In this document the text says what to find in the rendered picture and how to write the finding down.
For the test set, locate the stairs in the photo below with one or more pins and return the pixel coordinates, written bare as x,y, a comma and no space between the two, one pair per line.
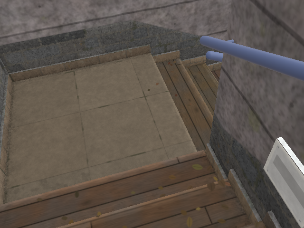
182,192
194,91

